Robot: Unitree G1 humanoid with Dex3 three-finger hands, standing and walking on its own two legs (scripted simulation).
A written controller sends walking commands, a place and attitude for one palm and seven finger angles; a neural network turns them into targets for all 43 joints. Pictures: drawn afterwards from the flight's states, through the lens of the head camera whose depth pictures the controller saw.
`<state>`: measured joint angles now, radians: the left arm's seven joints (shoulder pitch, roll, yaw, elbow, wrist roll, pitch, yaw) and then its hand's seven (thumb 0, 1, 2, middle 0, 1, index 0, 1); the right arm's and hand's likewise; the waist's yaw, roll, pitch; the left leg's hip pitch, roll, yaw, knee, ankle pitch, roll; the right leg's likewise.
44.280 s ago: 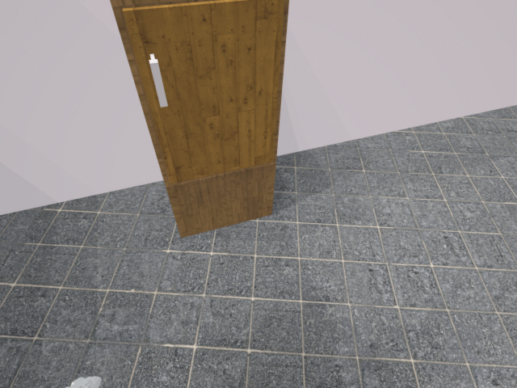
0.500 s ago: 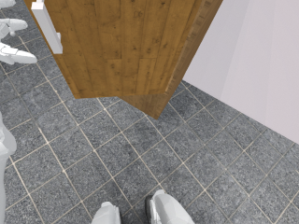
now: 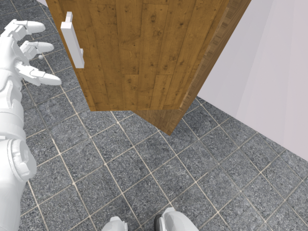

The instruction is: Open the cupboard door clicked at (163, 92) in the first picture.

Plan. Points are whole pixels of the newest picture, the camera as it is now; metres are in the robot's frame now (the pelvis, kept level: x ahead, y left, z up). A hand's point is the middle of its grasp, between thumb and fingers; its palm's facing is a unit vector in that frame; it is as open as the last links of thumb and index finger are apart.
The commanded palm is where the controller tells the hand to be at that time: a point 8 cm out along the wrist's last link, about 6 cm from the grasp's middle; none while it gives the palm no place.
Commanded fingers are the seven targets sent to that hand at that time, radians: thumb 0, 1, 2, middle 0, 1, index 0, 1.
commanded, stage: move the hooked fingers beside the handle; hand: left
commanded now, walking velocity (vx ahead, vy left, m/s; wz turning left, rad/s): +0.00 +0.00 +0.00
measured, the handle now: (74, 41) +0.58 +0.16 +0.09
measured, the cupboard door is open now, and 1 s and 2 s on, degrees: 38 38 38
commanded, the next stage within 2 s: slide the fingers in behind the handle in 0.30 s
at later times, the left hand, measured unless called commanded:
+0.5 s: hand (45, 55) +0.53 +0.22 +0.10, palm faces -0.02 -1.00 -0.02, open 14.0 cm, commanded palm +0.51 +0.25 +0.09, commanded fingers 0.00 -0.50 0.30 -0.30 -1.20 -0.30 -1.20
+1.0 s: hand (59, 55) +0.53 +0.19 +0.09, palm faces -0.02 -1.00 -0.01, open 14.0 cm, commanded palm +0.51 +0.22 +0.09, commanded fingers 0.00 -0.50 0.30 -0.30 -1.20 -0.30 -1.20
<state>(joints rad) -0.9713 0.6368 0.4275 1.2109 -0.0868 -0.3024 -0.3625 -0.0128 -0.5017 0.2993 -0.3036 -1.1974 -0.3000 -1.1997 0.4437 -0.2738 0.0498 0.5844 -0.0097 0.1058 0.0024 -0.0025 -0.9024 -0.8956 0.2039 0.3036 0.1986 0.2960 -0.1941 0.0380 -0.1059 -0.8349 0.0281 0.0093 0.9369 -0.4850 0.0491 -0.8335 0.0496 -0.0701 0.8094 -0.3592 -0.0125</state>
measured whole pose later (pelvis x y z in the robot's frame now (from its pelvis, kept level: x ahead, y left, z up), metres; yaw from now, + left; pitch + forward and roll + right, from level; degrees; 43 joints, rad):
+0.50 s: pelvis -0.02 -0.01 -0.01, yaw +0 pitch +23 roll -4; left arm -1.10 0.73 0.44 1.31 -0.05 -0.30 -0.37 -0.01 -0.50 0.30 -0.30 -1.20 -0.30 -1.20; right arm 0.47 -0.29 0.07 0.61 -0.01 0.08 -0.01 0.00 -0.90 -0.90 0.20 0.30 0.20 0.30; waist -0.24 0.03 -0.07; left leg -0.93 0.03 0.01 0.99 -0.47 0.05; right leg -0.93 0.05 -0.08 0.86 -0.35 -0.02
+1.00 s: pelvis -0.01 +0.00 -0.01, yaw +0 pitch +23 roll -4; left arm -1.04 0.59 0.41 1.25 -0.06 -0.34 -0.27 -0.01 -0.50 0.30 -0.30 -1.20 -0.30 -1.20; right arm 0.45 -0.27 0.05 0.60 -0.02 0.07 0.02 0.00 -0.90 -0.90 0.20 0.30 0.20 0.30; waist -0.22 0.04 -0.10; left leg -0.89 0.03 0.02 0.97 -0.49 0.05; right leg -0.89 0.05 -0.06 0.86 -0.36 -0.01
